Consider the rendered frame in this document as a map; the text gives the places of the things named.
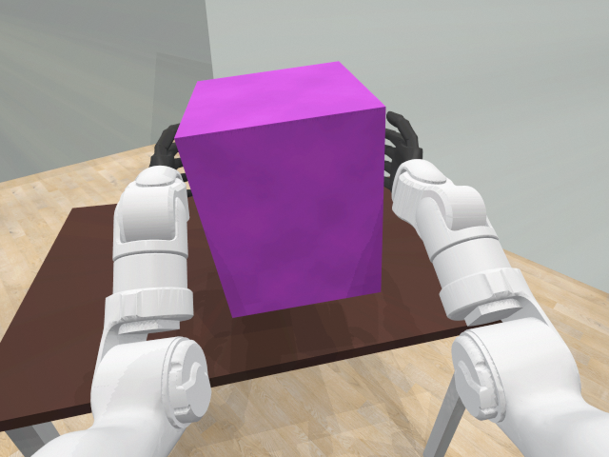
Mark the left robot hand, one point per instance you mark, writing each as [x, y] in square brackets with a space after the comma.
[165, 150]

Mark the table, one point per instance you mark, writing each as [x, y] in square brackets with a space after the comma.
[49, 352]

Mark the robot left upper arm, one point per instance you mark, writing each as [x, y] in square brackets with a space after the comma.
[145, 395]

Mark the robot right upper arm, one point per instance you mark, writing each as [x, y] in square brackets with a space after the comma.
[519, 375]

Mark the robot right forearm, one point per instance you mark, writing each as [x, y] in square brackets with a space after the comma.
[478, 283]

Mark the carton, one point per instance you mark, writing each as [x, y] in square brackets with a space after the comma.
[286, 170]

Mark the robot left forearm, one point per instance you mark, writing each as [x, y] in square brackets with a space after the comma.
[150, 291]

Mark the right robot hand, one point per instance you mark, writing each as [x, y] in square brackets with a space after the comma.
[406, 146]

